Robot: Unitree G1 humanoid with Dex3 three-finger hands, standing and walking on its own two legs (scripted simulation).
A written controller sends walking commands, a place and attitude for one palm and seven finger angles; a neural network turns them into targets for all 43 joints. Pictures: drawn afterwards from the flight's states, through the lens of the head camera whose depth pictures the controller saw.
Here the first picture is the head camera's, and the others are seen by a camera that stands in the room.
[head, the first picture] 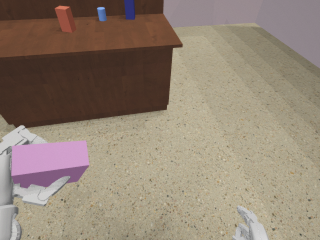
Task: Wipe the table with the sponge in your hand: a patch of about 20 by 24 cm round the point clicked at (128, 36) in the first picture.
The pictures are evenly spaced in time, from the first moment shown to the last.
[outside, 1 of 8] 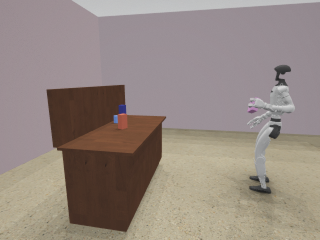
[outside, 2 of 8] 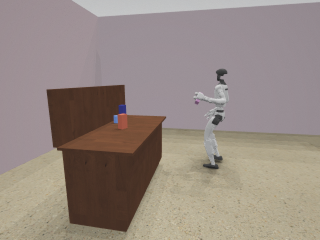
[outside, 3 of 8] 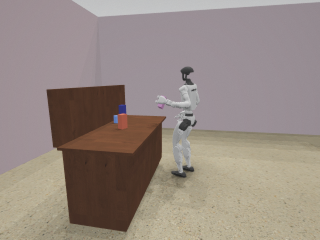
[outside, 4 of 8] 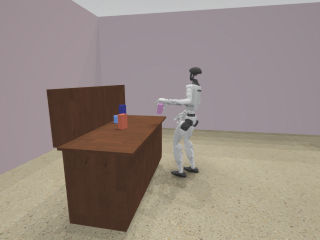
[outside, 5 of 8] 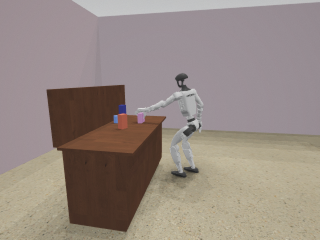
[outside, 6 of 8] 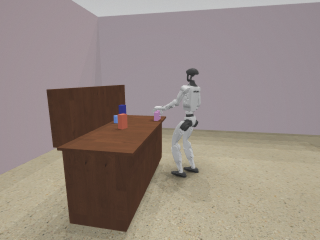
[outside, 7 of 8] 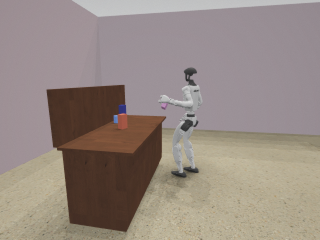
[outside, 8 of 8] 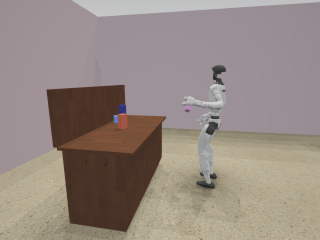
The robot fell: no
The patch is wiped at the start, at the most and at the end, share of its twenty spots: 0.00 1.00 1.00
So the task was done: yes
